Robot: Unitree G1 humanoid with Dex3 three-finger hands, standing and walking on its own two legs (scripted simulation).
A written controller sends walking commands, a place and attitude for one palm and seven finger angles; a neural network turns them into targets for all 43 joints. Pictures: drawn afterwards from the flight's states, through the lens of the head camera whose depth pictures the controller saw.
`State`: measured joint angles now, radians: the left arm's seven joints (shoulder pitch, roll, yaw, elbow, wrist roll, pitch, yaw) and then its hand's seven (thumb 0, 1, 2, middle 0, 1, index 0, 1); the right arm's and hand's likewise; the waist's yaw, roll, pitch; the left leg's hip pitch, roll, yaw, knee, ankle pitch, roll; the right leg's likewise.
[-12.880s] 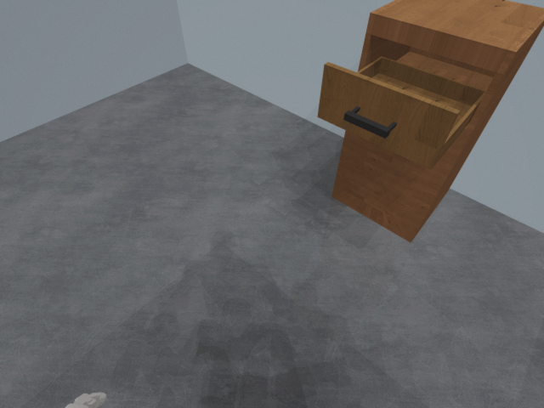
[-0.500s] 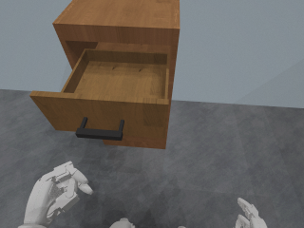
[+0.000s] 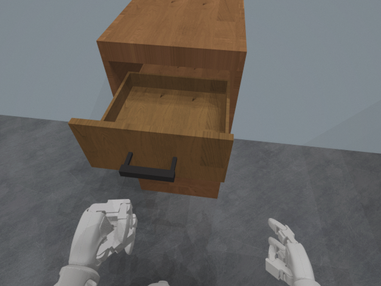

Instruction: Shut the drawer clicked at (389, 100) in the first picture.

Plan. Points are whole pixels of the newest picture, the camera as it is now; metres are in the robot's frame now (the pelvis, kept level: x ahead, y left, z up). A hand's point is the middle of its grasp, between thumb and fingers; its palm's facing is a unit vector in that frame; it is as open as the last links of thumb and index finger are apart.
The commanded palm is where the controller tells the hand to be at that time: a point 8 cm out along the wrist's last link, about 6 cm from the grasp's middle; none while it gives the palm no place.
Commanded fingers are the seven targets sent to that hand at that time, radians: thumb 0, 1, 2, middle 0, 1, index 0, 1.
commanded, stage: raise the hand and make a fist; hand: left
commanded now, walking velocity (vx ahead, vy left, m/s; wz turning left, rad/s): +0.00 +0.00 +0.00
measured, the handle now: (149, 166) +0.40 +0.13 +0.00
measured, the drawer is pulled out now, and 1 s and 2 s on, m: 0.28 0.28 0.28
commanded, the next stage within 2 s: bring the fist close to the handle in 0.46 s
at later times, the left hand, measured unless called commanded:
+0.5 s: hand (141, 230) +0.20 +0.10 +0.10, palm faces -0.07 -1.00 -0.06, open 3.3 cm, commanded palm +0.18 +0.16 +0.10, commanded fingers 0.00 0.90 0.90 -1.40 -1.60 -1.40 -1.60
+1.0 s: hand (145, 220) +0.23 +0.11 +0.06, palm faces -0.09 -1.00 -0.03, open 3.3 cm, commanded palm +0.22 +0.16 +0.06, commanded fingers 0.00 0.90 0.90 -1.40 -1.60 -1.40 -1.60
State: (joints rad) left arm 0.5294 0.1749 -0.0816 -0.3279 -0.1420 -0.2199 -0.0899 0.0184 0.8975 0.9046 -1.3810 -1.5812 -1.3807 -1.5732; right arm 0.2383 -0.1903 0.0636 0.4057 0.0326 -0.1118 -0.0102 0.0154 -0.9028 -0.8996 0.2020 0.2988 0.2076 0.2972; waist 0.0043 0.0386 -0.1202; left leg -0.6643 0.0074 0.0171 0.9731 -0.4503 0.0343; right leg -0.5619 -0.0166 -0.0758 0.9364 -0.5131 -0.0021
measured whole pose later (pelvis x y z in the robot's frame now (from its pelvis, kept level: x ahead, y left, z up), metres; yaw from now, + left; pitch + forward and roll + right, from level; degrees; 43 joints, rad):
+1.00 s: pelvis +0.01 -0.03 +0.00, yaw +0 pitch +11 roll +0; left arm 0.36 0.19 0.03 -0.05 -0.20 -0.35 -0.19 0.02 0.90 0.90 -1.40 -1.60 -1.40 -1.60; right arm 0.24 -0.25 0.01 0.52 0.03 -0.14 -0.02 0.02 -0.91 -0.90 0.20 0.30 0.21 0.30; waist -0.03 0.02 -0.12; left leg -0.71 0.03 0.00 0.97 -0.45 -0.01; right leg -0.63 0.00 -0.09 0.97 -0.53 -0.05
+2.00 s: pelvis -0.01 -0.02 -0.04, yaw -1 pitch +18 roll -1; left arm 0.06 0.19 0.04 0.24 -0.17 -0.42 -0.11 0.02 0.90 0.90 -1.40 -1.60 -1.40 -1.60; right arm 0.23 -0.25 0.01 0.53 0.02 -0.01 0.00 0.01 -0.91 -0.90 0.20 0.30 0.21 0.30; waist -0.05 0.02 -0.16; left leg -0.97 0.04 0.01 1.16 -0.50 0.01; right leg -0.89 0.01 -0.08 1.15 -0.58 -0.04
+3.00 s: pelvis -0.02 -0.01 -0.04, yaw -2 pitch +20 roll -2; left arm -0.48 0.23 0.14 0.75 -0.12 -0.44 -0.05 0.03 0.87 0.92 -1.40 -1.60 -1.40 -1.60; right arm 0.29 -0.25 0.01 0.62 0.00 0.03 0.01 0.01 -0.91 -0.90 0.20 0.30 0.21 0.30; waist -0.10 0.03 -0.15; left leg -1.05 0.04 0.02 1.18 -0.48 0.01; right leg -0.96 0.01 -0.07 1.16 -0.55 -0.03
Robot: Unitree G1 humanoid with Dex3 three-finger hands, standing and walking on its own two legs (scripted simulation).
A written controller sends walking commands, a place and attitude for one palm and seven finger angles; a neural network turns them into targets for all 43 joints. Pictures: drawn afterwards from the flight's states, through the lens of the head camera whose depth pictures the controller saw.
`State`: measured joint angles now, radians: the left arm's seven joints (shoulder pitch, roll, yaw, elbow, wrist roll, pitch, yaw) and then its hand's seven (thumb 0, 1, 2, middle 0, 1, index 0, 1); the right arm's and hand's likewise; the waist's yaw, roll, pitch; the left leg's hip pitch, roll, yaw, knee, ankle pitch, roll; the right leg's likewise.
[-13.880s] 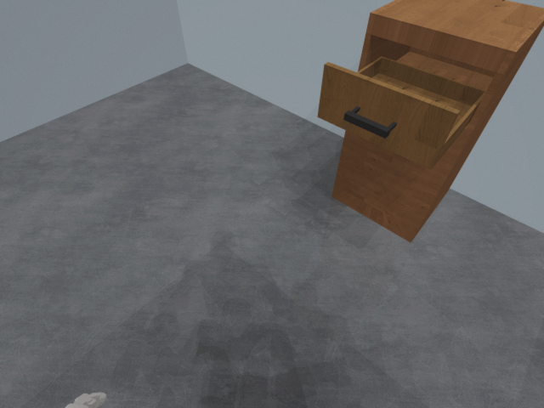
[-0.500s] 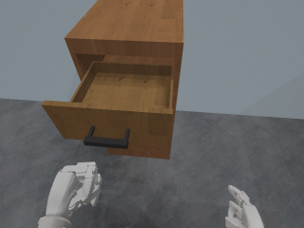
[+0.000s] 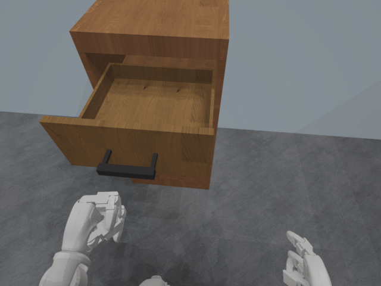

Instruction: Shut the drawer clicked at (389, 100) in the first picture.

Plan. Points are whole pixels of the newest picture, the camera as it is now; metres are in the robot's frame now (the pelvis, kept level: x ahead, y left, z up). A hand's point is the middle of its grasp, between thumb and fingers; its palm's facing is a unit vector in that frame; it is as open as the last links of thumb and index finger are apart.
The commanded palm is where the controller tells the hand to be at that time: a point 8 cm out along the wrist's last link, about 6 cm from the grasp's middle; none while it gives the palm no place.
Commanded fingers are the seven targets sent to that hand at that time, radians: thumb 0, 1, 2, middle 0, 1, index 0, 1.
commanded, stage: bring the fist close to the handle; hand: left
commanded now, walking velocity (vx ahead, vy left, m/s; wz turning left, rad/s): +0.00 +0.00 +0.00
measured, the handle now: (129, 163) +0.39 +0.16 +0.00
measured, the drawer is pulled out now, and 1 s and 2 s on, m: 0.28 0.28 0.19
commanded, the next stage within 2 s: push the drawer shut in 0.96 s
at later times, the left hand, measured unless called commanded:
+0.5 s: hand (136, 206) +0.28 +0.13 +0.01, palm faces -0.10 -0.99 -0.03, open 3.3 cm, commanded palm +0.27 +0.18 +0.01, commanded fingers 0.00 0.90 0.90 -1.40 -1.60 -1.40 -1.60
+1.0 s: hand (130, 206) +0.28 +0.14 +0.00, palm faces -0.09 -1.00 -0.03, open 3.3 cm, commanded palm +0.27 +0.20 +0.01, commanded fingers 0.00 0.90 0.90 -1.40 -1.60 -1.40 -1.60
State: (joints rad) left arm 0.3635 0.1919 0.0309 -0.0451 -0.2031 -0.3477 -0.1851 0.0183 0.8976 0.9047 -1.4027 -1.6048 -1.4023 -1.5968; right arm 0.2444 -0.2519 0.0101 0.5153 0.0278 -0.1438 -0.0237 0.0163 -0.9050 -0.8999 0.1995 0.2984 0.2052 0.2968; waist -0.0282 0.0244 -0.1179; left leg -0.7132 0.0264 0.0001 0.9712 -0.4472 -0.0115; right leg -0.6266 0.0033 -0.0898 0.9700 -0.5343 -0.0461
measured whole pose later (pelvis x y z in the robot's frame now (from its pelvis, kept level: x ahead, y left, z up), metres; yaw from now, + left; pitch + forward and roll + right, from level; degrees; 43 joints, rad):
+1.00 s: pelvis -0.02 +0.01 -0.03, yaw -1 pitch +18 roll -1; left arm 0.06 0.19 0.04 0.24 -0.17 -0.42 -0.11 0.02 0.90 0.90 -1.40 -1.60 -1.40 -1.60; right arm 0.23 -0.25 0.01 0.53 0.02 -0.01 0.00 0.01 -0.91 -0.90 0.20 0.30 0.21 0.30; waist -0.05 0.02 -0.16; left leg -0.97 0.04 0.01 1.16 -0.50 0.01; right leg -0.89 0.01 -0.08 1.15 -0.58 -0.04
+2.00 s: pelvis -0.03 +0.02 -0.04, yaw -2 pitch +20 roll -2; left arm -0.48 0.23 0.14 0.75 -0.12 -0.44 -0.05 0.03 0.87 0.92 -1.40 -1.60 -1.40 -1.60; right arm 0.29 -0.25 0.01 0.62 0.00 0.03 0.01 0.01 -0.91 -0.90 0.20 0.30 0.21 0.30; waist -0.10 0.03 -0.15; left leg -1.05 0.04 0.02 1.18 -0.48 0.01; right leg -0.96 0.01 -0.07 1.16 -0.55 -0.03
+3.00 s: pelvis -0.03 +0.02 -0.06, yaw -4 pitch +27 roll -3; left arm -0.99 0.43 0.33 1.21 -0.02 -0.45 -0.08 0.05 0.87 0.92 -1.40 -1.60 -1.40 -1.60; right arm 0.38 -0.26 0.03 0.64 -0.04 0.08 0.04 0.01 -0.91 -0.90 0.20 0.30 0.21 0.30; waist -0.21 0.05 -0.14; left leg -1.22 0.06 0.00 1.25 -0.50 0.01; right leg -1.13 0.03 -0.08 1.21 -0.56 -0.03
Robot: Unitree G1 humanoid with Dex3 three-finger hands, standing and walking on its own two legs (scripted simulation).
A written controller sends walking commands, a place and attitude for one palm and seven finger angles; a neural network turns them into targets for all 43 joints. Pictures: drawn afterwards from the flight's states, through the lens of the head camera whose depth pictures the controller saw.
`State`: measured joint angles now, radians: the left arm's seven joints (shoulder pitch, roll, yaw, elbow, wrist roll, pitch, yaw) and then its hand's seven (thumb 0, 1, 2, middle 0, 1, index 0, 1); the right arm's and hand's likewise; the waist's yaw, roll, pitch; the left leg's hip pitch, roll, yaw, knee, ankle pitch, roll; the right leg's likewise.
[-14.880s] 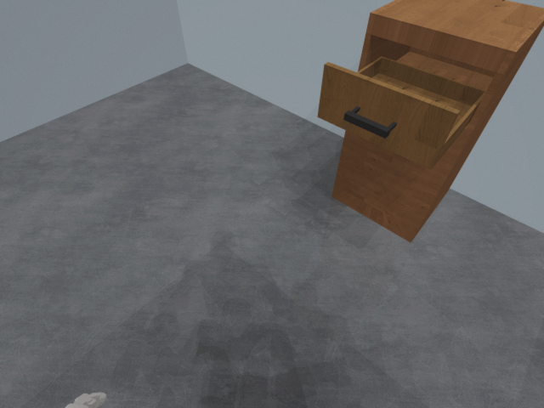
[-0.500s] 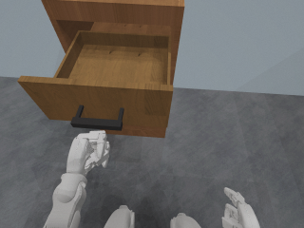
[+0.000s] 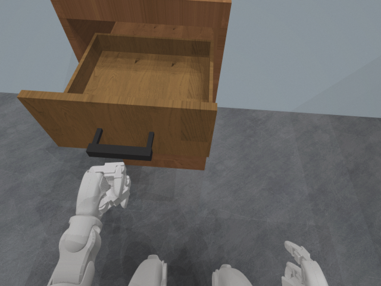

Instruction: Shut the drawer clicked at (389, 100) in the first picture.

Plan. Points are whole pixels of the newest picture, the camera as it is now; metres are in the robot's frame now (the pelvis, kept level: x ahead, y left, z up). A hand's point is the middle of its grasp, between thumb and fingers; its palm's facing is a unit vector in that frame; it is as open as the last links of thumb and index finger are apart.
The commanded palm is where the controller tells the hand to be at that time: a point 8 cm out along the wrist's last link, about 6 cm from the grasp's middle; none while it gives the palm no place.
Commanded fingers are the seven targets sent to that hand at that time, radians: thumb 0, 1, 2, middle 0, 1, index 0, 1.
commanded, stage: push the drawer shut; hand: left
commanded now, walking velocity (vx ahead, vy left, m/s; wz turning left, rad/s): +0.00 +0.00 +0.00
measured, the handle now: (122, 143) +0.40 +0.16 +0.04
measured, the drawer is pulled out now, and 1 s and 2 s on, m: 0.28 0.19 0.07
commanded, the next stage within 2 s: none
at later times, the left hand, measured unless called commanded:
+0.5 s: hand (131, 170) +0.34 +0.13 +0.03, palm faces -0.08 -1.00 -0.03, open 3.0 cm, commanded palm +0.34 +0.19 +0.04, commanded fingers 0.00 0.90 0.90 -1.40 -1.60 -1.40 -1.60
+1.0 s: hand (139, 142) +0.41 +0.13 +0.03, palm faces -0.05 -1.00 -0.04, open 3.3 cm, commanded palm +0.40 +0.17 +0.04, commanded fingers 0.00 0.90 0.90 -1.40 -1.60 -1.40 -1.60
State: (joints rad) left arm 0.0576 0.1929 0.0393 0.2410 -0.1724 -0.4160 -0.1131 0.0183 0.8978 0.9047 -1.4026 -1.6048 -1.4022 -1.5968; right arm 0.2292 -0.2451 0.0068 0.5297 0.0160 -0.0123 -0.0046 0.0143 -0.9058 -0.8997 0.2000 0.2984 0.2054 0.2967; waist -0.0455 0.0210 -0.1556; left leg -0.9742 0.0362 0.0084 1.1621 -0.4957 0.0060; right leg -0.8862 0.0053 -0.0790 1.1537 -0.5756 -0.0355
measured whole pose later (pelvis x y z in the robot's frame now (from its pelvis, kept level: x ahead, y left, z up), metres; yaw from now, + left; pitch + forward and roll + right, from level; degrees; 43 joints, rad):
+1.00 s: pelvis -0.01 +0.01 +0.00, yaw -1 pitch +20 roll -2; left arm -0.48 0.23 0.14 0.75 -0.12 -0.44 -0.05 0.03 0.87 0.92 -1.40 -1.60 -1.40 -1.60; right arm 0.29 -0.25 0.01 0.62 0.00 0.03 0.01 0.01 -0.91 -0.90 0.20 0.30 0.21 0.30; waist -0.10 0.03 -0.15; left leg -1.05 0.04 0.02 1.18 -0.48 0.01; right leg -0.96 0.01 -0.07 1.16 -0.55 -0.03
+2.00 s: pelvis -0.01 +0.01 -0.02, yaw -2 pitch +27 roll -3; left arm -0.99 0.43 0.33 1.21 -0.02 -0.45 -0.08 0.05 0.87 0.92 -1.40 -1.60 -1.40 -1.60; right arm 0.38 -0.26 0.03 0.64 -0.04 0.08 0.04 0.01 -0.91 -0.90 0.20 0.30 0.21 0.30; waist -0.21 0.05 -0.14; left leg -1.22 0.06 0.00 1.25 -0.50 0.01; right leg -1.13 0.03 -0.08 1.21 -0.56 -0.03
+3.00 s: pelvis -0.02 +0.01 -0.05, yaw -4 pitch +33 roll -7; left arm -1.39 0.69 0.33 1.41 0.10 -0.30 -0.08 0.09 0.71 0.96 -1.40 -1.60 -1.40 -1.60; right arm 0.44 -0.25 0.09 0.64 -0.08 0.03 0.04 0.00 -0.91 -0.90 0.20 0.30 0.21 0.30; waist -0.34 0.06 -0.11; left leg -1.45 0.08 -0.06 1.36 -0.50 0.02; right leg -1.31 0.05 -0.14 1.27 -0.54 -0.03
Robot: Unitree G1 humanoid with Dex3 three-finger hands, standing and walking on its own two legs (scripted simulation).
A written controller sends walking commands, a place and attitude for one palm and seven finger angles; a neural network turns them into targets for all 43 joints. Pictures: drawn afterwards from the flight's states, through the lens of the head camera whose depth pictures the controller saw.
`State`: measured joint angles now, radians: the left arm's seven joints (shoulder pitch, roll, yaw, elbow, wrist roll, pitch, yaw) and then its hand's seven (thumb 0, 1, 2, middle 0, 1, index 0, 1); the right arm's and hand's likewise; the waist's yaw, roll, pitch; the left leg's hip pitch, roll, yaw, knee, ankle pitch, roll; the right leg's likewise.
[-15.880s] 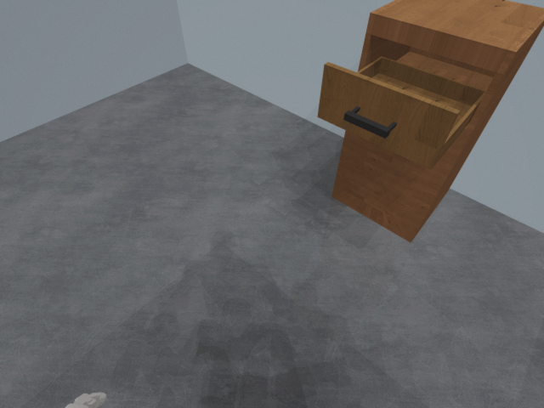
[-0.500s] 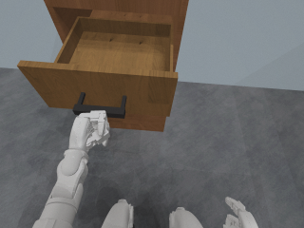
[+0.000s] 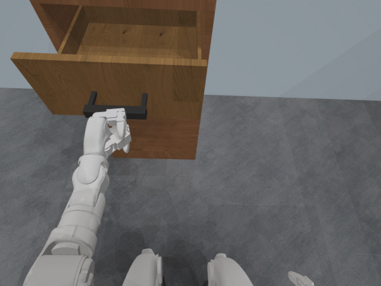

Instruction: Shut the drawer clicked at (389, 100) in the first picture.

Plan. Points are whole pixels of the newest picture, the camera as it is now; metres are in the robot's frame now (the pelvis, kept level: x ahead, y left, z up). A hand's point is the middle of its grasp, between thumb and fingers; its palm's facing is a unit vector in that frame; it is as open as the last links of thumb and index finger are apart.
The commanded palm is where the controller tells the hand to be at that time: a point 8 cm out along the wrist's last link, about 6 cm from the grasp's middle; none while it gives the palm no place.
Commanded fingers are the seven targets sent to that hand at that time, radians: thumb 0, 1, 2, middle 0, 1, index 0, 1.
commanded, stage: push the drawer shut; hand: left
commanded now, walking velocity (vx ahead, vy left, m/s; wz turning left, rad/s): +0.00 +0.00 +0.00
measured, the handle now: (117, 104) +0.50 +0.16 +0.04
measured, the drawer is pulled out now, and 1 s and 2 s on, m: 0.19 0.07 0.00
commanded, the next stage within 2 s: pull the fist back off the drawer in 1.88 s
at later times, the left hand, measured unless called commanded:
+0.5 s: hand (133, 111) +0.48 +0.12 +0.04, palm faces -0.02 -1.00 -0.04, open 3.4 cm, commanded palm +0.47 +0.17 +0.05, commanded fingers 0.00 0.90 0.90 -1.40 -1.60 -1.40 -1.60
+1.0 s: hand (135, 91) +0.54 +0.12 +0.04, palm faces -0.02 -1.00 -0.04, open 3.4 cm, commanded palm +0.53 +0.16 +0.05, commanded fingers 0.00 0.90 0.90 -1.40 -1.60 -1.40 -1.60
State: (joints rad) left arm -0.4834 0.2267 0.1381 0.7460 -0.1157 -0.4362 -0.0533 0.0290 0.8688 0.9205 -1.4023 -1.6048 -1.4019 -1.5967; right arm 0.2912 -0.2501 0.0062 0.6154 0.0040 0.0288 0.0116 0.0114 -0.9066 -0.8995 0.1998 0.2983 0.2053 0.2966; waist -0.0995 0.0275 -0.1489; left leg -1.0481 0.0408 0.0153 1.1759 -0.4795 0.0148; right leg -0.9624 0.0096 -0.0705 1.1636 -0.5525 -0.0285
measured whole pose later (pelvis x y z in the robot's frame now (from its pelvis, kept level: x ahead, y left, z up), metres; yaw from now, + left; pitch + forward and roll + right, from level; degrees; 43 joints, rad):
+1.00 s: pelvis +0.00 +0.00 -0.02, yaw -1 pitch +27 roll -3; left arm -0.99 0.43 0.33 1.21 -0.02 -0.45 -0.08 0.05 0.87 0.92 -1.40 -1.60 -1.40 -1.60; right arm 0.38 -0.26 0.03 0.64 -0.04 0.08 0.04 0.01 -0.91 -0.90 0.20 0.30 0.21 0.30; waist -0.21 0.05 -0.14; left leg -1.22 0.06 0.00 1.25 -0.50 0.01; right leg -1.13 0.03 -0.08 1.21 -0.56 -0.03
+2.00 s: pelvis -0.01 +0.01 -0.04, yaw -3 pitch +33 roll -7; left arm -1.39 0.69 0.33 1.41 0.10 -0.30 -0.08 0.09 0.71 0.96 -1.40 -1.60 -1.40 -1.60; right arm 0.44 -0.25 0.09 0.64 -0.08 0.03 0.04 0.00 -0.91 -0.90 0.20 0.30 0.21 0.30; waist -0.34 0.06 -0.11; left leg -1.45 0.08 -0.06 1.36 -0.50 0.02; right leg -1.31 0.05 -0.14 1.27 -0.54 -0.03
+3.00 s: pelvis +0.03 +0.01 +0.02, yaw -2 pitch +25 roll -3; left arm -0.72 0.36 0.31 0.84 -0.09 -0.31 -0.11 0.02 0.90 0.90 -1.40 -1.60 -1.40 -1.60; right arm 0.39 -0.25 0.01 0.57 0.00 0.13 0.07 0.01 -0.91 -0.90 0.20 0.30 0.20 0.30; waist -0.16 0.05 -0.13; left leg -1.03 0.06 0.02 1.10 -0.49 0.02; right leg -0.94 0.04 -0.05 1.04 -0.53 -0.02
